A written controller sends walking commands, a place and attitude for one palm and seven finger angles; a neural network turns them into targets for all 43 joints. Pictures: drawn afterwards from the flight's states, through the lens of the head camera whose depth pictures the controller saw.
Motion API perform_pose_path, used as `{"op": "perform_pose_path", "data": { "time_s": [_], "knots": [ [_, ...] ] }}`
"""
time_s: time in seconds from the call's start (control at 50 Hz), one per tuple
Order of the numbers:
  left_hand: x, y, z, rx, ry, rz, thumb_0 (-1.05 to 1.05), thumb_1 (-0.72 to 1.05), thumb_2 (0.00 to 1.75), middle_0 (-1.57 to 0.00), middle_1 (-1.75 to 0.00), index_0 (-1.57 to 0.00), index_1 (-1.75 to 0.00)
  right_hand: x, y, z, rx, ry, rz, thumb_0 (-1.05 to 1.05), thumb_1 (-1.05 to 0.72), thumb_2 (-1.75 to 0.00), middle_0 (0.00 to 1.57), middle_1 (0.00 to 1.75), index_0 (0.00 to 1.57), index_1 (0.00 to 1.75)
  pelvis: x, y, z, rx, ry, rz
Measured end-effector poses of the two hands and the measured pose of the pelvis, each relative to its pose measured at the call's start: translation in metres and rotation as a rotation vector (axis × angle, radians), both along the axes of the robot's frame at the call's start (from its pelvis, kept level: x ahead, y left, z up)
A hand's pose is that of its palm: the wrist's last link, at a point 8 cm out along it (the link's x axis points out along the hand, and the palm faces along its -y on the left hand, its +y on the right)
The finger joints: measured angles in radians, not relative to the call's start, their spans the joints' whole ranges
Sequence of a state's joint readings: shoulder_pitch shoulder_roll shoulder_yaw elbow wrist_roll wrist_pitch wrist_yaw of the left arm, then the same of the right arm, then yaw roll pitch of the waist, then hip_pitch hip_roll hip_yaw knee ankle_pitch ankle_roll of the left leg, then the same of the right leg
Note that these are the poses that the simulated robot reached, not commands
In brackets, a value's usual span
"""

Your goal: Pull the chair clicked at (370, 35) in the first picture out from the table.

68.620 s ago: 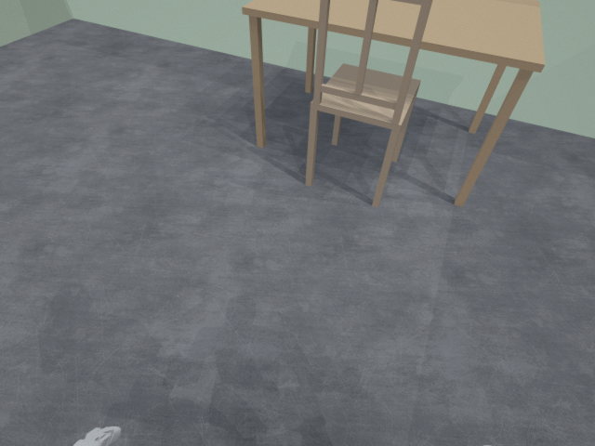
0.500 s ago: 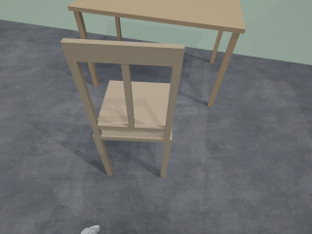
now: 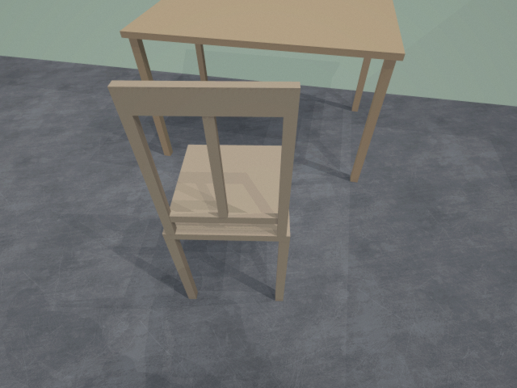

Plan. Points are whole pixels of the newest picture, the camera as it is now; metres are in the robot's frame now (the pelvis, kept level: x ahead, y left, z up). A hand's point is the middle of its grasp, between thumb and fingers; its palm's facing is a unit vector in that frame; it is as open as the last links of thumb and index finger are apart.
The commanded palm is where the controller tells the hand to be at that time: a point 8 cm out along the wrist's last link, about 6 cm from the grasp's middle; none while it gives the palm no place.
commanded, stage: let the arm hang, fingers relaxed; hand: left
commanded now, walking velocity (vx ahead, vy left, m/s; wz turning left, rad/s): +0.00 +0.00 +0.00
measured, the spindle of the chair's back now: (217, 172) +0.60 +0.14 -0.05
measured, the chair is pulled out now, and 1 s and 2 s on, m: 0.61 0.61 0.61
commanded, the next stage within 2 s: look to check the result in 0.28 s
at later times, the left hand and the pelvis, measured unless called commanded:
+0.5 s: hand out of the picture -0.02 +0.16 -0.17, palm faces +0.04 -0.99 -0.17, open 7.4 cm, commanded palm none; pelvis +0.01 +0.01 +0.00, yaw +0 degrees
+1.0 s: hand out of the picture -0.01 +0.15 -0.17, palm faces +0.04 -0.99 -0.15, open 7.4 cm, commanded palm none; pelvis +0.01 +0.00 +0.00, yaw +0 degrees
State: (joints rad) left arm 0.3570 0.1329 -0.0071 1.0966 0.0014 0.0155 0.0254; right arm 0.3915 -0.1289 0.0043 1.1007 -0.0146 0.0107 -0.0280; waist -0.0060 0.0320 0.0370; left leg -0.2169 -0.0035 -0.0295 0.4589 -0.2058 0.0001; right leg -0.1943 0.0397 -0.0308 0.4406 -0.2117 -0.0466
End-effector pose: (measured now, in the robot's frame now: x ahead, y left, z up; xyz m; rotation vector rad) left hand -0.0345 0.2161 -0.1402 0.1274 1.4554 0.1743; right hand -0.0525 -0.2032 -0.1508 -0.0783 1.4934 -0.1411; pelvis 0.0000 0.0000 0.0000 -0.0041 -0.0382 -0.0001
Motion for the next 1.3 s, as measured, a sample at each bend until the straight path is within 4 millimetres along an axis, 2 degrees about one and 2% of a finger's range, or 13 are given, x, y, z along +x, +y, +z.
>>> {"op": "perform_pose_path", "data": {
  "time_s": [0.2,0.44,0.64,0.94,1.3],
  "knots": [
    [0.002,-0.018,-0.006,-0.062,0.0,0.006,0.01,0.91,0.89,-0.2,-0.3,-0.2,-0.3,0.003,0.013,0.002,-0.002,-0.007,-0.011,0.0,-0.9,-0.9,0.2,0.3,0.2,0.29,0.002,0.006,0.001,0.002,0.005,-0.004],
    [0.013,-0.008,-0.003,-0.035,-0.019,-0.001,0.01,0.91,0.89,-0.2,-0.3,-0.2,-0.3,0.019,0.024,-0.001,0.021,-0.043,-0.013,0.0,-0.9,-0.9,0.2,0.3,0.2,0.29,0.004,0.009,0.001,0.006,0.011,-0.006],
    [0.014,-0.005,-0.001,-0.018,-0.001,0.003,0.01,0.91,0.9,-0.19,-0.3,-0.2,-0.3,0.022,0.018,-0.001,0.014,-0.028,-0.009,0.0,-0.9,-0.9,0.2,0.3,0.2,0.29,0.009,0.007,0.001,0.008,0.016,-0.004],
    [0.022,-0.019,-0.003,-0.04,-0.014,0.0,0.01,0.91,0.9,-0.2,-0.3,-0.2,-0.3,0.029,0.007,0.0,0.001,-0.031,-0.001,0.0,-0.9,-0.9,0.2,0.3,0.2,0.29,0.013,0.001,0.001,0.009,0.008,-0.002],
    [0.022,-0.023,-0.002,-0.028,-0.008,0.005,0.01,0.91,0.9,-0.2,-0.3,-0.2,-0.3,0.023,0.003,-0.001,0.012,-0.004,-0.004,0.0,-0.9,-0.9,0.2,0.3,0.2,0.29,0.014,-0.007,0.001,0.009,0.008,0.001]
  ]
}}
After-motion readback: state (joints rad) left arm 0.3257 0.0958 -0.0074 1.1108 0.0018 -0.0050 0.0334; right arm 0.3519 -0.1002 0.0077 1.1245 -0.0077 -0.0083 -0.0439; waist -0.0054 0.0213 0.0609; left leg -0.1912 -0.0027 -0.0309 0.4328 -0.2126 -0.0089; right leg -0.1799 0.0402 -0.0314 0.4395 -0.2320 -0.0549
